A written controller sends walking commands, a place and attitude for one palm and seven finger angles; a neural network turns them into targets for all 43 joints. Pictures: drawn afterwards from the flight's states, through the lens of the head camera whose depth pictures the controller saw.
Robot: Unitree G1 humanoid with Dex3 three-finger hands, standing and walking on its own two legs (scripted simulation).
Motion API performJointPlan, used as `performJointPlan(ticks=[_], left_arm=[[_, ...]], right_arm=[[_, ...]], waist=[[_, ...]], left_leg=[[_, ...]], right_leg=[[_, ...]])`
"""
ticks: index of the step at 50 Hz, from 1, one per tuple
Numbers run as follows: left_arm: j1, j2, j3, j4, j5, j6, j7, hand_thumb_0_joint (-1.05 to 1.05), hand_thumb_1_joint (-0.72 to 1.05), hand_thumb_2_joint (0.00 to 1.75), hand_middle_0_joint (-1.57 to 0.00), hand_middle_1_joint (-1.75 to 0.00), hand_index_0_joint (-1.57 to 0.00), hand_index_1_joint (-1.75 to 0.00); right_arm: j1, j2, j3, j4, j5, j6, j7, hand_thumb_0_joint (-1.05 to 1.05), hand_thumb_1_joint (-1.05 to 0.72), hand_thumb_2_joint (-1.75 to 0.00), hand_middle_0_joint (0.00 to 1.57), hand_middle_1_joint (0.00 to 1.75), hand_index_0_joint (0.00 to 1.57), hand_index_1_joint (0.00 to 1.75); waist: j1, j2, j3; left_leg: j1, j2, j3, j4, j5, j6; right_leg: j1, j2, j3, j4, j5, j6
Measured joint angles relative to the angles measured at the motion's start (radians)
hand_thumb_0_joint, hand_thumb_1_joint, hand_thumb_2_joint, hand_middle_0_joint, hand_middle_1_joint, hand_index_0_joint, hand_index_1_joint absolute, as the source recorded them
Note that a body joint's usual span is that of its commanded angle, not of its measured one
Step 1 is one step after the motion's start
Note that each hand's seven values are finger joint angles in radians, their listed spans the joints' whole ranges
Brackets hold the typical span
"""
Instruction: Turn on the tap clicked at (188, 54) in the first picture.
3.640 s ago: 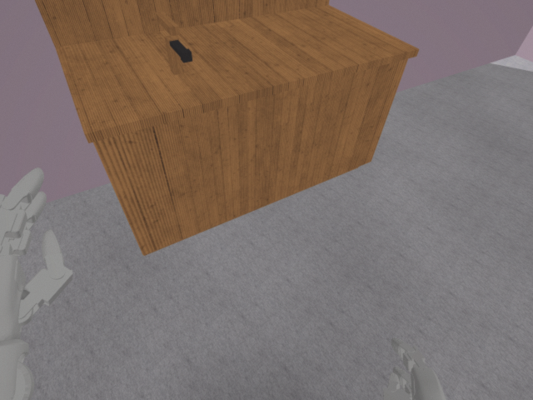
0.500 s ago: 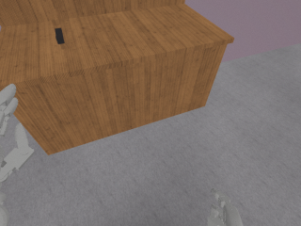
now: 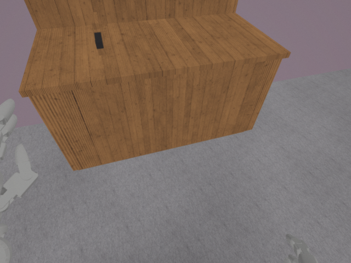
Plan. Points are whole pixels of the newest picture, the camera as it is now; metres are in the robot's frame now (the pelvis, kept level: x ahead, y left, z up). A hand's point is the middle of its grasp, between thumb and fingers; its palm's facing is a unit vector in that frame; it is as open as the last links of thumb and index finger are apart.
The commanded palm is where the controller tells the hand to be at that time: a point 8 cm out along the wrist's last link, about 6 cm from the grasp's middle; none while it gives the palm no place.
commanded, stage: take the last steps up to it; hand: left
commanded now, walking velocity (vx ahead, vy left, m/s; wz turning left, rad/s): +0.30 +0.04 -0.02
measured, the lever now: (99, 44) +0.91 +0.38 +0.06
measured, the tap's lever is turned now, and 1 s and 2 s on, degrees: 0 0 0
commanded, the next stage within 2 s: none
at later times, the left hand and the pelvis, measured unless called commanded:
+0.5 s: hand (62, 147) +0.28 +0.23 +0.17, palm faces +0.37 -0.81 -0.45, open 7.4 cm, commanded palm +0.22 +0.27 +0.18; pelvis +0.06 +0.00 +0.00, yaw -1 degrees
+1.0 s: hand (79, 101) +0.40 +0.24 +0.18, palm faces +0.36 -0.79 -0.50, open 7.4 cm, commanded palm +0.34 +0.29 +0.18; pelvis +0.18 +0.01 -0.01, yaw -1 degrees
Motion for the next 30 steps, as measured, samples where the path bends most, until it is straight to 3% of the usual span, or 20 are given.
performJointPlan(ticks=[3,5,7,11,15,17,19,21,23,26,30], left_arm=[[-0.041,-0.001,0.017,0.053,0.015,-0.011,0.004,0.01,0.89,0.9,-0.21,-0.3,-0.21,-0.3],[-0.055,-0.001,0.02,0.089,0.024,-0.003,-0.006,0.01,0.89,0.9,-0.21,-0.3,-0.21,-0.3],[-0.057,-0.012,0.013,0.101,0.027,0.005,-0.012,0.01,0.89,0.9,-0.2,-0.3,-0.21,-0.3],[-0.038,-0.029,-0.012,0.08,0.029,0.01,-0.026,0.01,0.89,0.9,-0.2,-0.3,-0.21,-0.3],[-0.038,0.001,-0.014,0.069,0.028,0.013,-0.033,0.01,0.89,0.9,-0.2,-0.3,-0.21,-0.3],[-0.064,0.021,-0.007,0.071,0.031,0.013,-0.034,0.01,0.89,0.9,-0.21,-0.3,-0.21,-0.3],[-0.101,0.014,-0.009,0.081,0.028,0.01,-0.039,0.01,0.89,0.9,-0.21,-0.3,-0.21,-0.3],[-0.101,-0.003,-0.006,0.086,0.019,0.005,-0.045,0.01,0.89,0.9,-0.21,-0.3,-0.21,-0.3],[-0.059,-0.016,0.005,0.075,0.012,0.0,-0.047,0.01,0.89,0.9,-0.21,-0.3,-0.21,-0.3],[0.002,-0.013,0.014,0.038,0.008,-0.002,-0.046,0.01,0.89,0.9,-0.21,-0.3,-0.21,-0.3],[0.026,-0.001,0.01,-0.023,0.007,-0.001,-0.026,0.01,0.88,0.9,-0.21,-0.3,-0.21,-0.3]], right_arm=[[-0.004,0.053,0.01,0.016,0.006,-0.007,0.004,0.01,-0.91,-0.9,0.19,0.3,0.2,0.3],[0.008,0.091,0.028,0.032,0.01,-0.015,0.018,0.01,-0.91,-0.9,0.19,0.3,0.2,0.3],[0.017,0.121,0.048,0.043,0.011,-0.022,0.029,0.01,-0.9,-0.9,0.2,0.3,0.2,0.3],[0.016,0.16,0.084,0.053,0.005,-0.033,0.042,0.01,-0.9,-0.9,0.2,0.3,0.2,0.3],[-0.001,0.171,0.105,0.051,-0.003,-0.028,0.043,0.01,-0.9,-0.9,0.2,0.3,0.2,0.3],[-0.023,0.161,0.102,0.049,-0.001,-0.018,0.044,0.01,-0.9,-0.9,0.2,0.3,0.2,0.3],[-0.065,0.137,0.087,0.069,0.001,0.003,0.048,0.01,-0.9,-0.9,0.2,0.3,0.21,0.3],[-0.092,0.112,0.07,0.079,0.003,0.023,0.053,0.01,-0.9,-0.9,0.2,0.3,0.21,0.3],[-0.104,0.089,0.059,0.07,0.005,0.039,0.053,0.01,-0.9,-0.9,0.2,0.3,0.2,0.3],[-0.096,0.065,0.047,0.046,0.006,0.047,0.044,0.01,-0.9,-0.9,0.2,0.3,0.2,0.3],[-0.064,0.038,0.03,0.022,0.0,0.03,0.025,0.01,-0.9,-0.9,0.2,0.3,0.2,0.3]], waist=[[-0.001,-0.013,0.004],[-0.007,-0.009,-0.017],[-0.007,0.0,-0.028],[0.005,0.02,-0.015],[0.011,0.044,0.017],[0.007,0.062,0.037],[0.003,0.074,0.069],[0.007,0.066,0.084],[0.003,0.053,0.085],[-0.004,0.017,0.079],[0.01,-0.029,0.072]], left_leg=[[0.014,-0.005,0.003,0.032,0.032,-0.009],[0.028,0.0,-0.005,0.021,0.014,-0.008],[0.044,0.005,-0.009,0.003,0.013,-0.009],[0.072,0.013,0.002,-0.015,0.006,-0.018],[0.066,0.029,0.004,0.057,-0.051,-0.036],[0.007,0.047,-0.008,0.198,-0.109,-0.028],[-0.103,0.034,-0.052,0.455,-0.146,-0.018],[-0.197,0.014,-0.066,0.636,-0.134,-0.023],[-0.269,0.019,-0.06,0.692,-0.094,-0.033],[-0.305,0.046,-0.037,0.569,-0.045,-0.034],[-0.236,0.057,-0.007,0.292,-0.008,-0.023]], right_leg=[[-0.08,0.02,0.051,0.292,-0.176,0.015],[-0.126,0.031,0.049,0.431,-0.172,0.025],[-0.147,0.03,0.037,0.464,-0.144,0.034],[-0.117,0.025,0.017,0.318,-0.107,0.042],[-0.002,0.049,-0.02,0.076,-0.07,0.036],[0.024,0.064,-0.036,0.029,0.028,-0.014],[0.014,0.061,-0.049,0.085,0.009,-0.049],[0.024,0.056,-0.038,0.084,-0.016,-0.054],[0.039,0.052,-0.024,0.051,-0.008,-0.045],[0.06,0.038,-0.014,-0.002,0.008,-0.036],[0.084,0.015,-0.003,-0.02,-0.006,-0.019]])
